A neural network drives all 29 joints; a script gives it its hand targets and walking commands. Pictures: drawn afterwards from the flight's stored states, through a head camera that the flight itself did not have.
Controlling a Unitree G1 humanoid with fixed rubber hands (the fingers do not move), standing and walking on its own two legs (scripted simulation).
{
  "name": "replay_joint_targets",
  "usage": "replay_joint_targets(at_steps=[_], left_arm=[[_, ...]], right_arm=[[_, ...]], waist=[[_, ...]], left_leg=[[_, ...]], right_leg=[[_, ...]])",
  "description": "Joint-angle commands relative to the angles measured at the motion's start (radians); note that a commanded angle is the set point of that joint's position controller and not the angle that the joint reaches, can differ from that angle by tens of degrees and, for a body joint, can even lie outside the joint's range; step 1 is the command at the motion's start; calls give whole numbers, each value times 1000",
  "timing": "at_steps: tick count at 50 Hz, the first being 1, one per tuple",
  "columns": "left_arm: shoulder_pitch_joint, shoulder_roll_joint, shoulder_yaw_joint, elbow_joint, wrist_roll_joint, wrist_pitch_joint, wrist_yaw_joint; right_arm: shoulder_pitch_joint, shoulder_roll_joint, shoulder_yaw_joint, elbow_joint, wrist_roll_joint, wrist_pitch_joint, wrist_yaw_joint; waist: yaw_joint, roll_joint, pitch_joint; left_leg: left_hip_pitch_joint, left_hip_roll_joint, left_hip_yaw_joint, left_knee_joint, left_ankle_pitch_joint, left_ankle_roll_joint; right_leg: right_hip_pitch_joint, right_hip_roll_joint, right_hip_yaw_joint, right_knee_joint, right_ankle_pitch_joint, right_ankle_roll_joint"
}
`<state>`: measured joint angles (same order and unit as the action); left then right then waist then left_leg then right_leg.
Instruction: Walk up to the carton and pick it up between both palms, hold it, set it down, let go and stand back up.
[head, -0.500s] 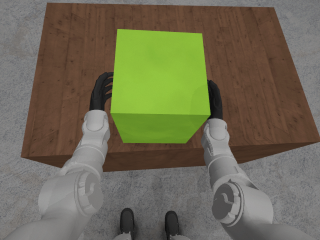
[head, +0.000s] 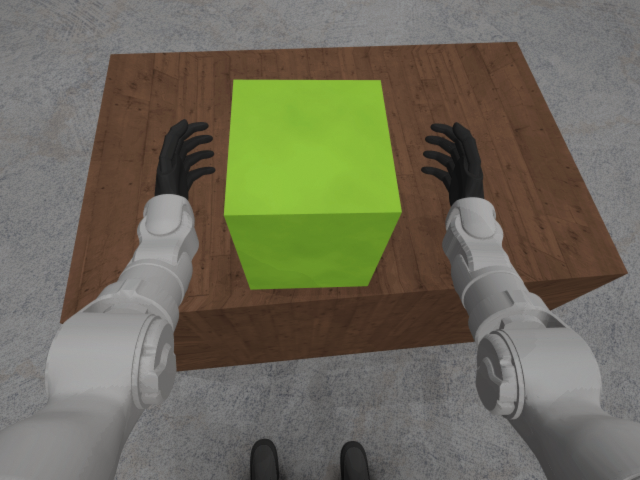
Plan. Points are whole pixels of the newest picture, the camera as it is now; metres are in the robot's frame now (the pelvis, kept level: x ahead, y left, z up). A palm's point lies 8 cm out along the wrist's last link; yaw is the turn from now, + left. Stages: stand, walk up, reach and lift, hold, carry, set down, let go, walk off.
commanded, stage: set down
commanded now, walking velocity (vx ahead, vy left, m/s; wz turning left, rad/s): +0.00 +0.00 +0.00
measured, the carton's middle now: (308, 195) +0.51 +0.01 -0.06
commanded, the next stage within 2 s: none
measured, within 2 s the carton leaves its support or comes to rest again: neither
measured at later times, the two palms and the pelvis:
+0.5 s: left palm (142, 134) +0.48 +0.19 +0.11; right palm (489, 148) +0.47 -0.19 +0.10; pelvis +0.01 +0.00 +0.01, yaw +1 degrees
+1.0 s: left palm (147, 240) +0.39 +0.20 +0.03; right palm (481, 231) +0.39 -0.19 +0.05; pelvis +0.01 -0.01 +0.02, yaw +1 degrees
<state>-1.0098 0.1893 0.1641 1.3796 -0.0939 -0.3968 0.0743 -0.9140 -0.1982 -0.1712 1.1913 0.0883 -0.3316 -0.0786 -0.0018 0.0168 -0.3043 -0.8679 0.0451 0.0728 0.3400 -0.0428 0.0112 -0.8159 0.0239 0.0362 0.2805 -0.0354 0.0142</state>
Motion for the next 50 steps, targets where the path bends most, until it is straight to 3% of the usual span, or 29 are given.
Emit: replay_joint_targets(at_steps=[1,8,13,16,22,29,32,36,40,43,46,50], left_arm=[[-446,212,-99,-50,-130,-9,-25],[-510,237,-196,-63,-200,31,-36],[-520,231,-198,-177,-182,79,-37],[-502,231,-170,-267,-152,119,-36],[-440,241,-100,-388,-101,224,-37],[-264,197,-57,-326,-57,315,-75],[-167,163,-51,-294,-37,301,-100],[-73,121,-41,-328,0,223,-111],[-89,126,-39,-458,8,126,-78],[-128,143,-68,-549,-31,69,-47],[-123,151,-109,-573,-83,34,-21],[-26,152,-137,-459,-119,19,-17]], right_arm=[[-458,-124,90,-70,91,42,3],[-509,-180,121,-59,174,90,-7],[-496,-229,126,-95,217,109,-12],[-474,-246,128,-140,228,126,-14],[-453,-253,143,-246,221,188,-13],[-337,-212,189,-235,235,247,-31],[-241,-185,199,-218,241,232,-45],[-113,-153,183,-220,235,166,-50],[-96,-146,141,-310,200,96,-35],[-144,-154,101,-412,152,63,-25],[-156,-144,84,-465,124,53,-17],[-75,-107,112,-398,125,67,-13]], waist=[[-27,-69,-606],[-53,28,-662],[-54,119,-750],[-46,140,-811],[-25,67,-781],[-26,-56,-438],[-34,-65,-334],[-45,-8,-293],[-32,62,-319],[-21,93,-419],[-18,98,-526],[-18,50,-526]], left_leg=[[517,-40,-15,54,54,-30],[578,-37,-19,92,78,-46],[738,-39,-23,141,253,-88],[830,-42,-26,162,373,-103],[881,-46,-37,152,464,-91],[806,-51,-43,93,372,-52],[789,-54,-43,69,341,-46],[853,-51,-41,65,374,-66],[949,-51,-38,66,389,-103],[977,-53,-30,58,330,-123],[940,-53,-21,55,225,-117],[845,-49,-12,67,137,-84]], right_leg=[[292,1,-55,56,76,39],[264,-7,-64,58,104,33],[224,19,-85,43,206,18],[241,35,-92,28,281,13],[375,50,-96,15,370,22],[539,34,-71,8,373,35],[571,23,-59,-4,356,28],[527,25,-50,-32,303,-2],[432,44,-64,-58,226,-16],[383,57,-82,-52,177,-12],[357,52,-89,-26,122,-6],[379,22,-72,4,70,0]])
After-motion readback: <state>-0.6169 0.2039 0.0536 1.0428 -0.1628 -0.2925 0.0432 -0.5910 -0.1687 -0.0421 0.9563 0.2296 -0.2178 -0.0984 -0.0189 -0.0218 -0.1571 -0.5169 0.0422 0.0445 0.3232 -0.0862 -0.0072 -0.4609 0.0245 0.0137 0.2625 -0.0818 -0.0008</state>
